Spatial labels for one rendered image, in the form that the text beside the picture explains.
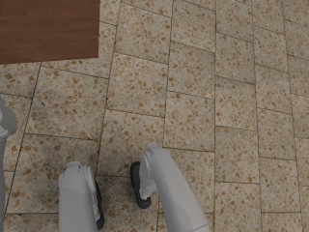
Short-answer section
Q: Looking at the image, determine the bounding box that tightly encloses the cabinet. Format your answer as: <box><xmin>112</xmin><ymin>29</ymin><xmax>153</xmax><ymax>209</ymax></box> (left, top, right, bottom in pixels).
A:
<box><xmin>0</xmin><ymin>0</ymin><xmax>100</xmax><ymax>65</ymax></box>

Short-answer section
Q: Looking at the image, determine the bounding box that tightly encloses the robot left shin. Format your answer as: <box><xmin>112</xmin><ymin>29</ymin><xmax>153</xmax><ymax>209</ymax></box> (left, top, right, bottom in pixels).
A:
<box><xmin>58</xmin><ymin>160</ymin><xmax>100</xmax><ymax>219</ymax></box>

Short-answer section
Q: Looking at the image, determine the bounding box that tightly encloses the robot left thigh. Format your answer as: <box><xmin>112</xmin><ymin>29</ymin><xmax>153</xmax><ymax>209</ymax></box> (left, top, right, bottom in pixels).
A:
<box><xmin>59</xmin><ymin>164</ymin><xmax>98</xmax><ymax>232</ymax></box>

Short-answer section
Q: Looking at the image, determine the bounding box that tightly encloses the robot left upper arm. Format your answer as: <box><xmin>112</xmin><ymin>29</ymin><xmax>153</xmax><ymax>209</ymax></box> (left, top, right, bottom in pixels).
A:
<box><xmin>0</xmin><ymin>96</ymin><xmax>17</xmax><ymax>232</ymax></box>

